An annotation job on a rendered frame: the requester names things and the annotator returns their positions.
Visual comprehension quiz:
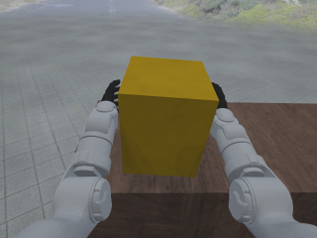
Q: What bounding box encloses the right robot forearm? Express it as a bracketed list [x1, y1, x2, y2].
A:
[210, 108, 293, 212]

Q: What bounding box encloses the right robot upper arm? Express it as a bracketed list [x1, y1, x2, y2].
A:
[228, 177, 317, 238]

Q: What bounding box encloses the left robot upper arm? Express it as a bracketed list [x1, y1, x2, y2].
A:
[12, 177, 112, 238]

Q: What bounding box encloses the carton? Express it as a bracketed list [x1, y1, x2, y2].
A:
[118, 56, 219, 178]

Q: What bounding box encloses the robot left hand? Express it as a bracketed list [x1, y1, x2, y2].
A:
[101, 79, 121, 113]

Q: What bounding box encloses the robot right hand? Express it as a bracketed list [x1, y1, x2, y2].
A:
[211, 82, 228, 109]

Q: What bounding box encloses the left robot forearm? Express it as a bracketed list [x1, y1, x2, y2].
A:
[53, 100, 118, 202]

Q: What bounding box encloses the pedestal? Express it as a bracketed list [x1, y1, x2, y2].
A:
[74, 100, 317, 238]

